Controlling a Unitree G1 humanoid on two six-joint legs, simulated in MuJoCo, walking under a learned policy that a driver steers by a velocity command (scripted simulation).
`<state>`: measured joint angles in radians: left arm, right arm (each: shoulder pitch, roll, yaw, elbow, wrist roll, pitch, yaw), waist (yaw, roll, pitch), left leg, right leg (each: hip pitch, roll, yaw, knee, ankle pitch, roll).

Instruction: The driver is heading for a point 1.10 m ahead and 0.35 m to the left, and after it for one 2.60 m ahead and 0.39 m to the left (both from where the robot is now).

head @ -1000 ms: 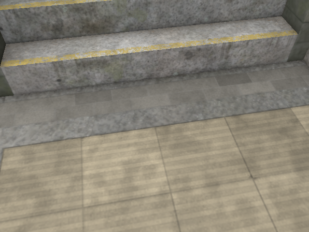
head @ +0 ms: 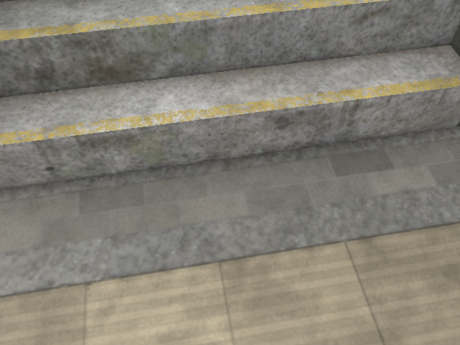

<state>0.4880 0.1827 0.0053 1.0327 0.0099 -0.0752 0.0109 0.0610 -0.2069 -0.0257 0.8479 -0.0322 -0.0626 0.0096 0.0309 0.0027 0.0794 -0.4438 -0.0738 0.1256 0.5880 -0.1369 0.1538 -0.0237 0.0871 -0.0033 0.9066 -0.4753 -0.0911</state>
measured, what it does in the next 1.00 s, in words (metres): walks ahead: right foot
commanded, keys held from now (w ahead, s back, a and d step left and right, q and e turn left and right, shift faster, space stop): w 0.54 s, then w+q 0.46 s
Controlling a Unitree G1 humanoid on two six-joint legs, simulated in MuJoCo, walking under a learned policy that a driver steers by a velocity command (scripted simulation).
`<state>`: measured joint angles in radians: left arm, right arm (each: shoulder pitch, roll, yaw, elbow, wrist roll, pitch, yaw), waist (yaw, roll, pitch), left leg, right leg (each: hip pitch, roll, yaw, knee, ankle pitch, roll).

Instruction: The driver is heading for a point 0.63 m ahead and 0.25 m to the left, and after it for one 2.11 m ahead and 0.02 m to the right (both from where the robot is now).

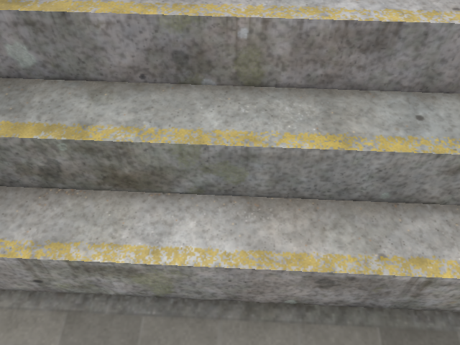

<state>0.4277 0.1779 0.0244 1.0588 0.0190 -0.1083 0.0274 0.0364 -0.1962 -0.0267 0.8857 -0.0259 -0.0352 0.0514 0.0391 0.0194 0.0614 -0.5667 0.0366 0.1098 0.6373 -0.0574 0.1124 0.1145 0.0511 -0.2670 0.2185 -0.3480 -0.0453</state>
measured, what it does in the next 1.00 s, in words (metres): walks ahead, turning left: left foot, then right foot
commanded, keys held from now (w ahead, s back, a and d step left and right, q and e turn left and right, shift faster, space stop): w+q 1.00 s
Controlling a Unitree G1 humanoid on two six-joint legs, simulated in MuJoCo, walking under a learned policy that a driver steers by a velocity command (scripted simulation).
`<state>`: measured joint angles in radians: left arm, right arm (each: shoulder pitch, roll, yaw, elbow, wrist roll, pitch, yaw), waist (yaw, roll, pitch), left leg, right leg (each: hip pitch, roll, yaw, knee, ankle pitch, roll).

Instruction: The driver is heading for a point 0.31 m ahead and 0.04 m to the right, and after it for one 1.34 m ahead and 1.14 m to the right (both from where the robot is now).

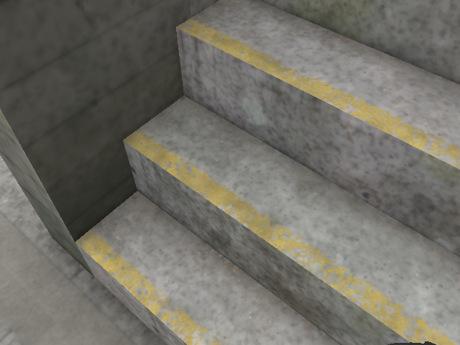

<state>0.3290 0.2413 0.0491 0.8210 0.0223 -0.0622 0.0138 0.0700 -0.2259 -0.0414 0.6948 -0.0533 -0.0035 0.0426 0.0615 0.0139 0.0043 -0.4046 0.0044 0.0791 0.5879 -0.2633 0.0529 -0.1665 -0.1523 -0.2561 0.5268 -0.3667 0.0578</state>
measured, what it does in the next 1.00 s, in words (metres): climbs: left foot, then right foot 0.22 m higher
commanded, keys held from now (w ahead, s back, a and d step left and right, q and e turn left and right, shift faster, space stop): w+q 0.06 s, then w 0.26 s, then w+e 0.66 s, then e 0.02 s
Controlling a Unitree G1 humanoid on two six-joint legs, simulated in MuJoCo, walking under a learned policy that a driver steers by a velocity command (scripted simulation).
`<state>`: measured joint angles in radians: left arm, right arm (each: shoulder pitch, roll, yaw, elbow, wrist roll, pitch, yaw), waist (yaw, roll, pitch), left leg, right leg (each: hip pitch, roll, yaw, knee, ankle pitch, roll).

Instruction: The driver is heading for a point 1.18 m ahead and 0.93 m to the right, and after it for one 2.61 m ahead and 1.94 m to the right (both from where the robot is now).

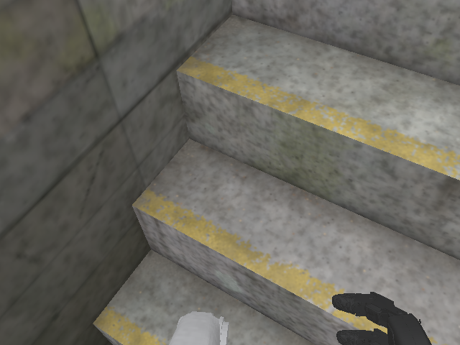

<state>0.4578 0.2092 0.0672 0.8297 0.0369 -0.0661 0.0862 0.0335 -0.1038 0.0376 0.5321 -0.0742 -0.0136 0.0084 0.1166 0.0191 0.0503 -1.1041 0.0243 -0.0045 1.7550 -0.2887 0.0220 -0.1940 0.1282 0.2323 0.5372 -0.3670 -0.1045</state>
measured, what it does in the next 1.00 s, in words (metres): climbs, turning right: left foot 0.21 m higher, then right foot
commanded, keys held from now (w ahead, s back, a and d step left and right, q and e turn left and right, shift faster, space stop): e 1.00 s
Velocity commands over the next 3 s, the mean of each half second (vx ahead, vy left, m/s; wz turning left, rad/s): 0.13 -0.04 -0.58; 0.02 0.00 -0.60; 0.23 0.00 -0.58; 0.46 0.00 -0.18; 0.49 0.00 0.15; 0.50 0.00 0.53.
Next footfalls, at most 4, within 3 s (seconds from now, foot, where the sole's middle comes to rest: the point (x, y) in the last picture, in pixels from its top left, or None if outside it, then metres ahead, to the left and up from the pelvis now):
0.18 left None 0.35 0.20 -0.56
0.66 right None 0.26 -0.11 -0.56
1.04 left None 0.33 0.06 -0.56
1.78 right None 0.29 -0.50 -0.34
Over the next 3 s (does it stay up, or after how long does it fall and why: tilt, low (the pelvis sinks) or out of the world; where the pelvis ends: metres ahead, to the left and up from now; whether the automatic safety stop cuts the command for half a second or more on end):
stays up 0.45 -0.71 0.64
